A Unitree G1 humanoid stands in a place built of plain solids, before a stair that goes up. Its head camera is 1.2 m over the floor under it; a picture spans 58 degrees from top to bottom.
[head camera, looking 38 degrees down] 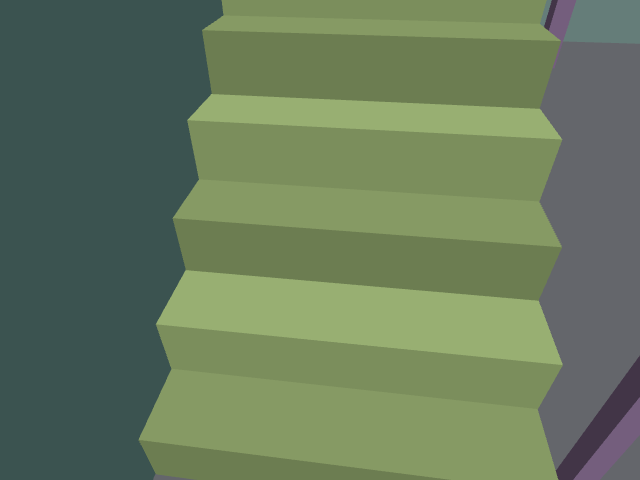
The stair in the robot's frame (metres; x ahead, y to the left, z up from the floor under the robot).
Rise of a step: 0.18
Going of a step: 0.20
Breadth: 0.97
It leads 7 degrees to the right of straight ahead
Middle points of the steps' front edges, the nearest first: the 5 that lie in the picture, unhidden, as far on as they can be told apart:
0.46 -0.05 0.18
0.66 -0.07 0.37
0.87 -0.10 0.55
1.07 -0.12 0.73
1.27 -0.15 0.92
